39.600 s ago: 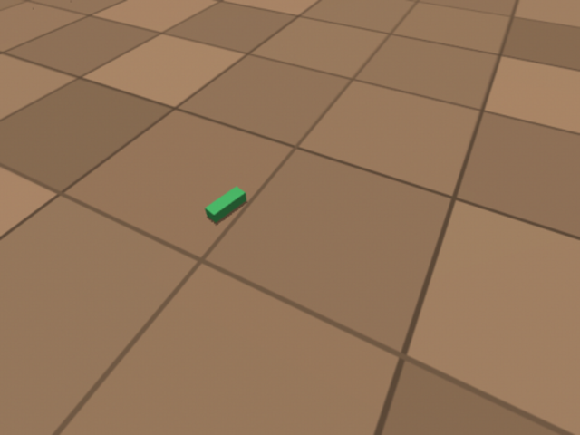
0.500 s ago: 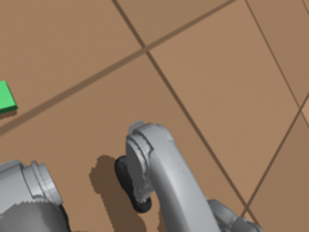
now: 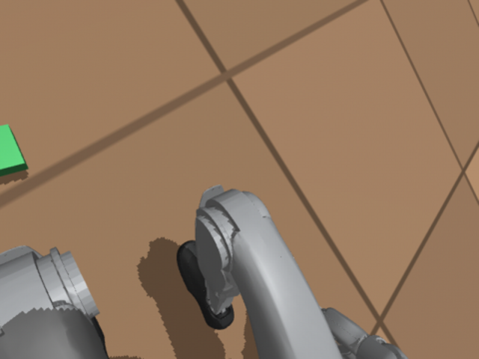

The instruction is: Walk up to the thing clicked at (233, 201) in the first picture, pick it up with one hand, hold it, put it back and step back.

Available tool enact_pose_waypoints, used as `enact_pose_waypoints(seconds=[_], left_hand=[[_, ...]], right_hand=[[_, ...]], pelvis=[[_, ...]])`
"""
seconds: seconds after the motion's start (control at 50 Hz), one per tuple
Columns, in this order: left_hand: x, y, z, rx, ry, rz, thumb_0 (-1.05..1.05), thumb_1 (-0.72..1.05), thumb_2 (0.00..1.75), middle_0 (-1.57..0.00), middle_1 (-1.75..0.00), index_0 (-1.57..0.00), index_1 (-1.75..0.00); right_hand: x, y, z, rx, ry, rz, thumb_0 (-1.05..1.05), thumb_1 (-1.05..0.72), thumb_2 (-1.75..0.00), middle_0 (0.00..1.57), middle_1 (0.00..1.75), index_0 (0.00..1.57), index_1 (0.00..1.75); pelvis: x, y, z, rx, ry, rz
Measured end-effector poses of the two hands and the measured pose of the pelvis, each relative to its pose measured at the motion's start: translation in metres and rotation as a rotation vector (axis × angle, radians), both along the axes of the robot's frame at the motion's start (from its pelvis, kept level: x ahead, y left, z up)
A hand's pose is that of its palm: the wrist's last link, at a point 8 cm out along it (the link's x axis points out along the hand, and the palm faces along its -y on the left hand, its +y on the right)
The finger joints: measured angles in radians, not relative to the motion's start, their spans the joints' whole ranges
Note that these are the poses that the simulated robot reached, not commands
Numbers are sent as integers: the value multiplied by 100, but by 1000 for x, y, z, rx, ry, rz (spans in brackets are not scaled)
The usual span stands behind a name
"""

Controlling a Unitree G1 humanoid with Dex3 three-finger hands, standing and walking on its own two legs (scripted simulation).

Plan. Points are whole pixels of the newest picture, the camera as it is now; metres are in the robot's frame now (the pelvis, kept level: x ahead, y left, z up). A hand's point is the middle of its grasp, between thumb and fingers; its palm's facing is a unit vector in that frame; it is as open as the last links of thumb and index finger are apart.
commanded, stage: settle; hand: left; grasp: from above
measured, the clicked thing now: out of the picture +0.45 +0.29 -0.28
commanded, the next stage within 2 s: lift in 0.88 s
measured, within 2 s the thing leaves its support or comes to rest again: leaves its support in 0.34 s
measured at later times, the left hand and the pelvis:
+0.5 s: hand out of the picture +0.44 +0.30 -0.22, palm faces -0.37 -0.11 -0.92, open 9.6 cm; pelvis +0.01 +0.00 +0.00, yaw +1 degrees
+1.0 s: hand out of the picture +0.42 +0.31 -0.15, palm faces -0.44 -0.09 -0.89, open 9.5 cm; pelvis +0.00 -0.01 +0.01, yaw +7 degrees
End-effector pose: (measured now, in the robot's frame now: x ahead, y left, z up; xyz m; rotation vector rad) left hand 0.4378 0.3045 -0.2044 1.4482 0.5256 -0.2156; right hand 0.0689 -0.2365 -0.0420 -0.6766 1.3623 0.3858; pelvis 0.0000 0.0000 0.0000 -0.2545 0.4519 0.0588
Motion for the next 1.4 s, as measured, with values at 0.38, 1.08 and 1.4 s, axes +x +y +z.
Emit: enact_pose_waypoints(seconds=[0.38, 1.08, 1.4], left_hand=[[-1, 0, 13, -17, -37, -10, 1, 8, 47, -68, -61, -67, -59], [-13, 7, 123, 32, -28, -29, 1, 10, 37, -74, -52, -74, -49], [-47, 18, 197, 9, 37, 14, 1, 11, 35, -74, -51, -75, -47]], right_hand=[[-6, -5, -1, -15, 14, -61, 1, -93, -91, 19, 30, 20, 30], [12, -37, -24, -75, -63, -310, 1, -92, -91, 20, 30, 20, 30], [33, -30, 11, -50, -125, -357, 1, -92, -90, 20, 30, 20, 30]], pelvis=[[3, -1, 1, 6, 23, 4], [-2, -10, 20, 96, 107, 70], [-5, -8, 69, 112, 140, 96]])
